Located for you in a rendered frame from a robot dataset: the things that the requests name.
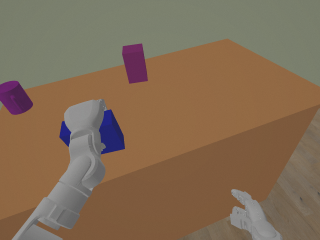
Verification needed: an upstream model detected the right robot forearm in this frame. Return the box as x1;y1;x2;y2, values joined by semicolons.
251;220;283;240

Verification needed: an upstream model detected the robot left hand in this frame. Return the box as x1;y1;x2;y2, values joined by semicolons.
64;99;108;151

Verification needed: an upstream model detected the robot right hand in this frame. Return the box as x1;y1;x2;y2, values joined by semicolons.
230;189;268;235

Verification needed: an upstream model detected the sponge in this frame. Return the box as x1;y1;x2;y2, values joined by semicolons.
59;109;125;154

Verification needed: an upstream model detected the left robot upper arm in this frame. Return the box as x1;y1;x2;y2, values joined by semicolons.
20;224;63;240

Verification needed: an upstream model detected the left robot forearm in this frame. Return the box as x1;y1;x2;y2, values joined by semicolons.
12;126;106;240

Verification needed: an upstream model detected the table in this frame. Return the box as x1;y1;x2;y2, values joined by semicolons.
0;38;320;240

